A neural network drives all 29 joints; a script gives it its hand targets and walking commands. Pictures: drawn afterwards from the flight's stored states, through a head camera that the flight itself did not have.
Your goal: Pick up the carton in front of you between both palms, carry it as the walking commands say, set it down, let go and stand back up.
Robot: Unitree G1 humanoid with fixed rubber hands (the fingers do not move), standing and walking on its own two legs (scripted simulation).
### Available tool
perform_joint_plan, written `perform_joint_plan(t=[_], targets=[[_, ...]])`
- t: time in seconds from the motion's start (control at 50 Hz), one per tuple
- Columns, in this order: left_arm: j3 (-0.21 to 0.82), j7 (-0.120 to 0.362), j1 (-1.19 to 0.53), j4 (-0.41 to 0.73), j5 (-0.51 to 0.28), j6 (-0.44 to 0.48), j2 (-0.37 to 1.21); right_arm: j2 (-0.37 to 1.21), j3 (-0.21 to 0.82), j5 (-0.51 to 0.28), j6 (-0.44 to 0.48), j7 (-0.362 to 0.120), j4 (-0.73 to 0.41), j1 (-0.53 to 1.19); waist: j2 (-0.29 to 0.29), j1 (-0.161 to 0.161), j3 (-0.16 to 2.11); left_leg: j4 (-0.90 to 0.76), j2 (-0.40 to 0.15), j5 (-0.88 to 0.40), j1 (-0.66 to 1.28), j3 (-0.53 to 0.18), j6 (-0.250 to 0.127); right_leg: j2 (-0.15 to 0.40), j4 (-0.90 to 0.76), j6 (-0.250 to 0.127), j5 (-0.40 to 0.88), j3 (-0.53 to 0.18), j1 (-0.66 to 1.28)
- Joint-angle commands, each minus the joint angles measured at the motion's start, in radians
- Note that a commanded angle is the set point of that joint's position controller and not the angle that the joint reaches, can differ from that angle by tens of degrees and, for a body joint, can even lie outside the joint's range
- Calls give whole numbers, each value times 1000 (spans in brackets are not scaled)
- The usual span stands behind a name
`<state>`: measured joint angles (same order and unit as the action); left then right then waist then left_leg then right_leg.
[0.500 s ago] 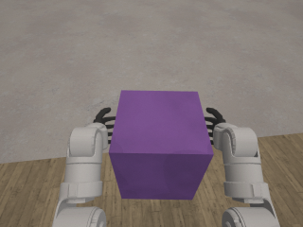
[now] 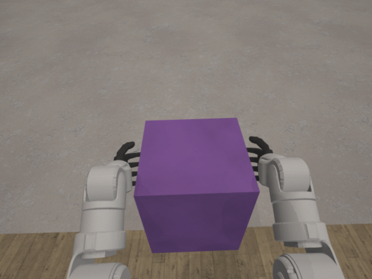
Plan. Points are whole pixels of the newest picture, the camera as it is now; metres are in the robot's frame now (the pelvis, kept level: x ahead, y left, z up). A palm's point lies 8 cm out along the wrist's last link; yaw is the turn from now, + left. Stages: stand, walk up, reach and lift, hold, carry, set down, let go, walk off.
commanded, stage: carry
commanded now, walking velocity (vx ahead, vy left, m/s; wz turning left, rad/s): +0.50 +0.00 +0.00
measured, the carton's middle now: (193, 187) +0.35 +0.01 +0.01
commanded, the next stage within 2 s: none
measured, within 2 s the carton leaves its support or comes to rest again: neither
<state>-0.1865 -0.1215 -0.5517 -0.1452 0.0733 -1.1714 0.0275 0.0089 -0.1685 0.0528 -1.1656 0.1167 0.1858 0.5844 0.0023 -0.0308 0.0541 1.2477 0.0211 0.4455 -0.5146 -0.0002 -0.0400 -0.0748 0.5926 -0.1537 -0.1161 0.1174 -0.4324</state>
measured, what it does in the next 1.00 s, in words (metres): goes down: left foot 0.04 m lower, then right foot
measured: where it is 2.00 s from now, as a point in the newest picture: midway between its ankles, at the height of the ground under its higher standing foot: (197, 150)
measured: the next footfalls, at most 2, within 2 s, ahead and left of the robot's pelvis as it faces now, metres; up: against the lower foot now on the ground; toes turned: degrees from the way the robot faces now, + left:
left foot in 0.38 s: +0.40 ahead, +0.07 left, -0.04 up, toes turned +1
right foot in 0.92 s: +0.74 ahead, -0.06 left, -0.06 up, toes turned -5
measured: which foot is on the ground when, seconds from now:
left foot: up 0.00-0.36, down 0.38-0.94, up 0.96-1.00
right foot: down 0.00-0.40, up 0.42-0.90, down 0.92-1.00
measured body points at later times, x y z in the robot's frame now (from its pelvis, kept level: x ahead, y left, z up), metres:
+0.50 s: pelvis +0.31 +0.03 -0.05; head +0.31 +0.04 +0.40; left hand +0.68 +0.17 +0.06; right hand +0.66 -0.13 +0.07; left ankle +0.37 +0.07 -0.77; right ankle +0.16 -0.06 -0.65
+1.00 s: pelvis +0.61 -0.01 -0.07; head +0.62 -0.01 +0.38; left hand +0.98 +0.14 +0.03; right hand +0.98 -0.17 +0.03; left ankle +0.42 +0.08 -0.69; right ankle +0.70 -0.06 -0.79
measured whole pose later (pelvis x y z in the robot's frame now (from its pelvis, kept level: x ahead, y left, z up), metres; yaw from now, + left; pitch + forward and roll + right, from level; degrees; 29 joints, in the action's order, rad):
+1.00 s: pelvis +0.61 -0.01 -0.07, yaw +0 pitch +4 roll +0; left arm -0.20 -0.13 -0.62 -0.14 0.11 -1.16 0.05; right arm -0.02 -0.20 0.03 -1.15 0.11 0.17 0.62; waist -0.02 0.00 0.07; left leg 1.18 0.06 0.50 -0.29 0.02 -0.03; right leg -0.06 0.57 -0.13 -0.15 0.14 -0.50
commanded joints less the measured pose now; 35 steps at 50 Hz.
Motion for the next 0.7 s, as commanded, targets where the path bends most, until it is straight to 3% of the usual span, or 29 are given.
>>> perform_joint_plan(t=[0.0, 0.06, 0.1, 0.18, 0.26, 0.3, 0.32, 0.34, 0.36, 0.38, 0.4, 0.42, 0.44, 0.46, 0.48, 0.54, 0.62, 0.68], targets=[[685, 256, -834, 219, -514, 52, 1162, 1149, 619, -401, 51, -200, -208, 709, 54, 6, 419, -90, -54, -70, -154, -17, 16, 314, -213, -65, 199, -435, 398], [694, 260, -774, 234, -521, 58, 1144, 1128, 630, -368, 63, -179, -221, 639, 85, -16, 447, -181, -60, -177, -245, 7, 24, 293, -157, -37, 506, -352, 515], [701, 264, -747, 241, -518, 61, 1125, 1110, 644, -355, 69, -173, -238, 621, 93, -29, 446, -238, -58, -255, -285, 24, 25, 275, -131, -19, 620, -313, 569], [716, 263, -736, 273, -515, 59, 1071, 1060, 674, -354, 63, -166, -298, 640, 94, -57, 403, -437, -24, -412, -275, 64, 17, 210, -106, 3, 667, -248, 606], [698, 255, -669, 224, -492, 36, 1004, 985, 668, -343, 26, -168, -276, 609, 98, -94, 348, -722, 33, -582, -174, 126, -14, 166, -52, 13, 651, -193, 626], [685, 254, -655, 180, -485, 23, 985, 955, 643, -333, 6, -176, -238, 598, 107, -75, 340, -826, 41, -663, -10, 131, -49, 171, 27, 30, 631, -171, 558], [679, 255, -662, 159, -484, 17, 985, 941, 622, -324, -1, -180, -211, 587, 109, -40, 361, -849, 46, -668, 111, 142, -59, 171, 113, 47, 655, -152, 515], [676, 257, -685, 138, -485, 11, 988, 928, 600, -314, -7, -183, -187, 580, 84, 16, 393, -906, 26, -708, 272, 144, -62, 156, 255, 74, 603, -100, 446], [669, 260, -711, 117, -482, 8, 983, 910, 576, -308, -12, -188, -168, 577, 33, 65, 429, -842, -72, -806, 488, 49, -56, 131, 424, 95, 370, -75, 267], [657, 263, -728, 94, -478, 2, 999, 894, 550, -307, -20, -191, -143, 591, -119, 46, 472, -629, -287, -1270, 722, -181, -77, 65, 573, 115, -324, -54, -1], [639, 258, -752, 68, -480, -12, 1013, 880, 522, -296, -21, -192, -110, 616, -299, 102, 569, -666, -441, -1027, 943, -528, -299, -31, 860, 159, -543, -122, -296], [631, 250, -765, 89, -472, -15, 1012, 923, 540, -328, -22, -201, -93, 603, -211, 98, 562, -748, -402, -595, 874, -582, -316, 18, 883, 112, -480, -161, -362], [628, 243, -810, 112, -470, -14, 1029, 981, 560, -364, -19, -212, -128, 662, -136, 103, 495, -801, -337, -418, 757, -528, -277, 45, 833, 96, -416, -157, -374], [619, 234, -825, 119, -462, -10, 1055, 1039, 579, -404, -18, -223, -161, 729, -51, 86, 442, -834, -304, -393, 645, -463, -232, 73, 761, 99, -354, -154, -350], [605, 224, -820, 125, -448, -5, 1068, 1083, 605, -441, -15, -232, -190, 794, -31, 72, 416, -854, -296, -405, 558, -420, -215, 96, 693, 106, -314, -157, -318], [597, 201, -784, 147, -414, 7, 1090, 1154, 639, -506, -1, -244, -231, 849, -57, 51, 413, -883, -264, -497, 468, -327, -168, 113, 571, 134, -266, -130, -251], [621, 181, -740, 177, -392, 27, 1093, 1159, 648, -511, 14, -248, -248, 798, -90, 79, 437, -820, -236, -875, 610, -219, -138, 125, 451, 148, -131, -100, -370], [652, 172, -737, 221, -387, 34, 1076, 1131, 658, -501, 21, -248, -278, 769, -110, 100, 438, -785, -203, -998, 701, -157, -113, 112, 376, 138, -15, -77, -419]])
